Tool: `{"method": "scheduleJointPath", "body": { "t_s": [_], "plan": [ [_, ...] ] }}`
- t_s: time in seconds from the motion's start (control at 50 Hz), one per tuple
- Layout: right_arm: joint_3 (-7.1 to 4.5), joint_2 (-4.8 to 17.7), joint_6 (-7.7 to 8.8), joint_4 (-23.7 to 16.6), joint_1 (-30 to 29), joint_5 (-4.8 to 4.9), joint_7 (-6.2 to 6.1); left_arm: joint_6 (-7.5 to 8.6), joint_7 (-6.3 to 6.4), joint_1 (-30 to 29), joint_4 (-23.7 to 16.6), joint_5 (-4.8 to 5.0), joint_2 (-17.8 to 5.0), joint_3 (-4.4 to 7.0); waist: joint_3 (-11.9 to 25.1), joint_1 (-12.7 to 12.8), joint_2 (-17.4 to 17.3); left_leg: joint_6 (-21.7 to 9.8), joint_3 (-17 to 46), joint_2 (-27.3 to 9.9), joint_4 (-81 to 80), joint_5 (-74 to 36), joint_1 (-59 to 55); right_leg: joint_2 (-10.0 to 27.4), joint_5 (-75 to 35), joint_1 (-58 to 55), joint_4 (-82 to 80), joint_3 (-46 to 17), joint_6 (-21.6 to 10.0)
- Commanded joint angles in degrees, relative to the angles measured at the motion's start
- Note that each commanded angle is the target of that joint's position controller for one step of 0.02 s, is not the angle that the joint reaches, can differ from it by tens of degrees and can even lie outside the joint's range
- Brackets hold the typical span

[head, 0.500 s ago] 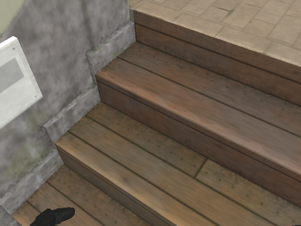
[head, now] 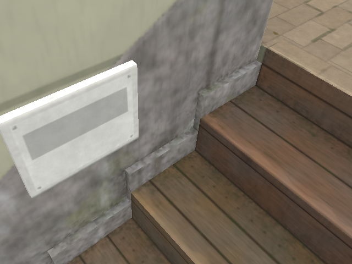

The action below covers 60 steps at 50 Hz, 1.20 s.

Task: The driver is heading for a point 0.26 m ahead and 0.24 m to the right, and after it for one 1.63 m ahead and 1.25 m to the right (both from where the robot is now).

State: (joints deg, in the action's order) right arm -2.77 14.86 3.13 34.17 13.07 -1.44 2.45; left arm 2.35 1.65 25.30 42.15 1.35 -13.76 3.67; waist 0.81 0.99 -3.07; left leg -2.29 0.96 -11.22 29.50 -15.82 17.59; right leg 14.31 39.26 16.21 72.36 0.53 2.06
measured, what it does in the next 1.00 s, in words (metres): climbs, turning right: right foot 0.17 m higher, then left foot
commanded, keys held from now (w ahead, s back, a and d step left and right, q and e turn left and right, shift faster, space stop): w+e+shift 1.00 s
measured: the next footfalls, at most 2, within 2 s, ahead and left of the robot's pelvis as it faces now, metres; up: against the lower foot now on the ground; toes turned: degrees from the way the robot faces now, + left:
right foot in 0.32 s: +0.21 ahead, -0.04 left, +0.17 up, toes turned -16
left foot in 0.66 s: +0.41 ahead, +0.19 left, +0.17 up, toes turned -32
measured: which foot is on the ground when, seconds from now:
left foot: down 0.00-0.32, up 0.34-0.64, down 0.66-0.86, up 0.88-1.00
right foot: up 0.00-0.30, down 0.32-0.60, up 0.62-0.84, down 0.86-1.00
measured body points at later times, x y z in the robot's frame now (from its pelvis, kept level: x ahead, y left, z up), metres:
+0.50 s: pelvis +0.26 +0.00 +0.10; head +0.25 -0.02 +0.54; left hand +0.39 +0.23 -0.03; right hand +0.45 -0.28 +0.11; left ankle +0.36 +0.14 -0.37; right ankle +0.17 -0.03 -0.62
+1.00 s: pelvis +0.49 -0.17 +0.20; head +0.48 -0.19 +0.65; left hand +0.76 -0.10 +0.11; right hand +0.42 -0.47 +0.12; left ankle +0.57 +0.01 -0.15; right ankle +0.47 -0.20 -0.45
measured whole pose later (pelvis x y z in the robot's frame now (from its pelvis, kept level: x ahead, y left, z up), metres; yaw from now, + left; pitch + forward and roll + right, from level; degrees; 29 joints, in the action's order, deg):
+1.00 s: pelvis +0.49 -0.17 +0.20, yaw -54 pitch +1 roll +1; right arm -2.8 13.7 5.7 39.7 5.0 -1.6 -0.1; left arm -0.4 0.3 18.0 36.6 0.6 -12.1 1.4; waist 0.4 1.2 -1.7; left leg -5.1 8.3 2.3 130.7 20.2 41.7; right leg -9.8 32.1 33.6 64.8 -0.4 -8.4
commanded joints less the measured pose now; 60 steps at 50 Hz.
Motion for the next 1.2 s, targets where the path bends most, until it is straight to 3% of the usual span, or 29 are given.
{"method": "scheduleJointPath", "body": {
  "t_s": [0.02, 0.06, 0.12, 0.2, 0.24, 0.28, 0.32, 0.34, 0.36, 0.44, 0.48, 0.56, 0.6, 0.62, 0.64, 0.68, 0.7, 0.74, 0.78, 0.82, 0.86, 0.88, 0.9, 0.92, 0.98, 1.04, 1.12, 1.16, 1.2],
  "plan": [
    [-1.54, 8.87, 2.6, 9.5, 21.83, -5.53, 0.91, 4.22, -1.7, -13.56, -10.3, 3.15, 10.49, -3.4, -0.33, -4.26, -23.72, 7.69, 3.5, -3.17, 15.7, -72.74, -28.98, -15.95, 3.69, 46.78, 54.92, -11.13, -2.58],
    [-4.58, 13.69, -0.22, 12.72, 29.24, -2.28, 1.7, 6.86, -2.16, -7.9, -6.95, 4.81, 5.6, -2.75, 15.44, -5.71, -15.91, 0.15, 17.62, -14.59, 5.79, -31.92, -38.2, -13.12, -15.57, 59.29, 62.88, -9.13, 0.58],
    [-1.57, 10.95, -0.35, 13.49, 16.22, -3.04, -2.39, 3.19, -1.46, -27.35, -15.65, 3.9, 9.03, -5.6, 5.45, -2.31, -14.77, -11.9, 28.43, -25.28, -18.18, 16.71, -21.89, -8.57, -17.82, 66.64, 77.9, -3.94, 1.0],
    [4.0, -0.88, 3.48, 14.42, 2.61, -2.59, -6.35, 0.17, -2.38, -31.92, -22.05, -1.39, 1.29, -5.11, -6.07, 5.4, -9.0, 1.04, -9.68, -9.18, -21.2, -18.52, -5.19, -10.3, -14.76, 48.88, 45.44, -5.55, -6.93],
    [4.23, 6.59, 3.0, 12.87, -0.54, -1.43, -7.73, -1.64, -3.53, -27.1, -21.74, -1.26, -0.17, -5.07, 0.19, 11.72, -7.41, 2.78, -21.91, -0.9, -17.77, -66.9, 6.22, -18.45, -10.84, 16.14, 23.2, 12.26, -9.1],
    [-0.89, 25.76, 2.72, 11.88, 3.71, -1.07, -7.81, -3.42, -1.13, -15.55, -21.13, -1.39, -4.74, -2.09, 10.49, 16.84, -13.5, -3.03, -16.6, -6.72, -1.28, -103.69, -5.13, -21.85, 0.79, 3.19, 13.66, 12.15, -8.97],
    [-1.95, 20.6, 1.28, 3.46, -9.78, 1.73, -6.57, -1.94, -1.33, 1.84, -14.37, -2.86, -8.88, 0.82, 9.27, 21.49, -8.7, -6.65, -10.54, -7.2, 29.58, -87.82, -4.49, -18.57, -12.75, -5.75, -24.39, -1.27, -15.1],
    [0.96, 4.67, 2.08, -1.49, -13.37, 1.48, -5.8, -0.9, -1.3, 0.85, -8.37, -2.17, -10.17, 1.06, 0.81, 14.29, 13.17, -3.64, -6.72, 4.9, 59.28, 8.98, 19.97, -17.27, -37.32, -12.82, -41.04, -15.77, -19.75],
    [2.64, -0.58, 5.24, -7.03, -10.7, -2.02, -3.99, 0.26, -1.58, -4.42, -8.86, -4.61, -13.44, 0.31, -1.8, 4.32, 28.94, -2.07, 2.3, 16.23, 88.81, 30.53, 37.38, -11.86, -62.48, -7.97, -39.36, -38.63, -26.34],
    [7.51, -8.98, 5.23, -11.1, -6.38, -1.85, -2.48, -1.5, -3.64, -5.71, -2.3, -0.84, 0.09, -3.05, -10.15, -6.62, 6.67, -0.5, 1.6, 12.8, 96.26, 39.2, 53.48, -13.6, -30.68, 6.68, -48.07, -28.04, -15.08],
    [7.58, -5.37, 3.17, -11.33, -6.65, -1.99, -2.52, -0.59, -2.05, -16.86, -3.72, -0.39, -0.45, -2.33, -13.37, -11.13, 6.95, 0.03, -3.7, 10.87, 72.78, 30.88, 35.22, -20.0, -34.65, 29.47, -50.77, -15.6, -11.84],
    [5.71, 0.17, 0.21, -9.62, -2.9, -5.32, -3.24, -0.03, 1.41, -17.05, -4.25, -0.57, -12.72, 0.75, 10.98, -13.72, 5.91, 0.66, -11.65, 15.76, 45.25, 23.96, -4.51, -19.28, -78.96, 30.14, -43.87, -13.41, -11.32],
    [0.54, 12.08, 1.72, 2.55, 32.39, -5.66, -3.76, 1.81, 1.2, -37.61, -15.43, -1.97, -17.84, 2.84, 25.56, -33.98, 3.14, -3.73, -4.97, 12.3, 9.97, 19.49, -40.86, -28.4, -122.4, 29.26, -8.18, -5.09, 6.24],
    [-2.25, 12.02, 1.11, 13.11, 36.38, 0.72, -3.68, 2.51, -0.12, -41.09, -17.73, -1.71, -4.01, 0.54, 14.59, -26.54, -19.13, -1.8, 3.75, 0.85, -9.75, -7.08, -39.28, -28.55, -41.75, 31.55, 15.22, -5.24, 2.95],
    [-0.89, 4.33, 1.48, 16.79, 27.08, 2.06, -3.73, 3.82, -2.08, -35.91, -18.41, -0.66, 5.84, -2.85, -0.69, -17.16, -16.76, -0.4, 3.58, -2.58, -25.16, -14.61, -28.51, -25.86, -10.53, 34.92, 38.92, -3.16, -0.84],
    [1.3, -6.44, 4.24, 25.68, 26.66, -5.74, 0.35, 3.96, -2.88, -30.01, -20.61, 3.27, 12.9, -5.28, -3.38, -4.91, -15.57, 0.7, 1.03, -8.22, 5.44, -78.29, -51.0, -27.53, 18.1, 75.8, 80.42, -0.89, -7.03],
    [1.61, -8.55, 4.15, 26.99, 23.77, -6.05, -0.15, 2.41, -3.06, -25.31, -20.22, 5.1, 13.66, -5.44, -0.45, -1.15, -16.13, -1.91, 1.94, -11.78, 7.08, -69.65, -57.96, -23.36, 20.67, 89.08, 84.71, -4.85, -9.23],
    [1.23, -6.78, 2.95, 25.32, 9.53, 0.26, -2.01, 1.49, -4.54, -28.08, -26.98, 2.18, 17.18, -9.6, -2.46, 6.72, -2.51, 3.09, -6.44, -8.37, -7.26, -25.18, -35.73, -8.07, 13.59, 80.27, 52.74, -4.92, -10.98],
    [-0.22, 6.37, 1.9, 17.15, -11.95, 3.45, -8.36, -1.69, -5.89, -26.0, -29.07, -2.15, 6.61, -6.83, 0.76, 15.23, 6.57, -0.19, -16.8, 0.59, -26.43, -29.77, 21.38, -13.02, -22.22, 13.36, 20.09, 8.48, -4.95],
    [-5.03, 24.69, 2.88, 14.41, -9.42, 4.34, -8.33, -3.13, -3.87, -12.96, -23.8, -2.4, -4.07, -0.18, 16.29, 19.5, -4.18, -5.52, -11.69, -7.73, -16.72, -85.53, 5.42, -18.82, -22.53, -9.89, 19.65, 9.56, -5.33],
    [-6.69, 27.05, 2.78, 10.38, -6.43, 4.93, -7.49, -4.74, -2.01, -0.08, -19.32, -2.19, -14.2, 4.82, 23.55, 23.89, 3.41, -8.21, -5.48, -7.68, 19.28, -87.23, -0.78, -23.89, -13.25, -21.81, -6.97, 1.22, -9.1],
    [-4.41, 13.38, 3.66, 9.69, -3.54, 3.49, -5.93, -4.95, -2.3, -3.53, -16.38, 0.39, -16.04, 4.42, 16.94, 15.7, 20.56, -2.86, -3.36, 7.15, 54.56, 7.89, 13.44, -17.71, -29.74, -24.18, -26.1, -24.59, -20.42],
    [-2.74, 9.06, 6.1, 6.3, -0.4, -0.03, -2.1, -4.28, -0.42, -6.59, -17.34, -1.92, -15.55, 1.88, 27.95, 7.1, 41.85, -4.08, 9.74, 16.05, 83.08, 32.9, 28.99, -6.55, -19.81, -28.53, -49.74, -59.37, -29.63],
    [-3.52, 8.26, 7.7, 3.92, -5.6, -0.43, -0.84, -3.26, -0.14, -1.55, -15.19, -0.81, -10.08, 0.63, 22.2, 9.92, 29.82, -6.09, 13.39, 16.13, 96.07, 31.42, 39.02, -5.46, 8.62, -24.7, -58.44, -68.62, -26.34],
    [3.77, -9.88, 4.29, -7.16, -15.11, -1.14, -1.65, -1.57, -1.43, -1.25, -5.76, -0.36, -0.68, -1.62, -5.39, 0.69, 11.57, -3.17, 5.19, 16.6, 127.2, 41.06, 57.79, -9.49, -10.01, -1.91, -52.74, -51.65, -18.73],
    [4.07, -7.31, -0.36, -8.84, -5.56, 1.41, -3.93, -0.29, -5.11, -13.22, -4.37, -1.53, 0.38, -2.35, -9.6, -9.75, 8.81, -0.35, -0.52, 16.02, 127.3, 46.15, 53.19, -11.97, -24.41, 18.82, -52.67, -31.5, -14.07],
    [7.81, -9.33, 1.08, -14.0, -16.09, -0.49, -5.33, 0.14, -1.65, -18.99, -0.85, 2.08, 0.92, -2.53, -8.75, -11.72, 3.69, -1.34, -8.24, 9.94, 71.57, 22.98, 27.79, -19.8, -42.58, 39.05, -58.43, -8.2, -10.68],
    [5.03, -6.42, 1.84, -8.85, -13.98, 0.22, -6.36, 2.31, -0.27, -5.68, 2.54, 1.15, -5.91, 0.14, 12.68, -7.62, 4.14, -0.32, -15.55, 14.64, 59.39, 15.98, 0.18, -10.53, -83.59, 25.04, -58.94, -9.57, -14.03],
    [-0.08, 3.16, 0.29, -3.77, 3.09, 4.47, -8.12, 2.11, -0.65, -11.24, 4.41, -1.51, -17.73, 3.62, 23.0, -16.79, 13.1, 0.6, -12.7, 16.68, 54.48, 39.57, -4.6, -4.07, -128.34, 0.75, -50.98, -5.39, -14.75]
  ]
}}
Keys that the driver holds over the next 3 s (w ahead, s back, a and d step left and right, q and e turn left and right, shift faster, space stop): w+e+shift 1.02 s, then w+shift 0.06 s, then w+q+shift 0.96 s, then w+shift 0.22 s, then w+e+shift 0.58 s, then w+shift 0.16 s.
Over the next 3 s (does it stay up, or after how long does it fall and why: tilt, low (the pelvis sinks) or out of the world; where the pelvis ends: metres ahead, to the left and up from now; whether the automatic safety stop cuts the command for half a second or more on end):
stays up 1.66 -1.28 0.59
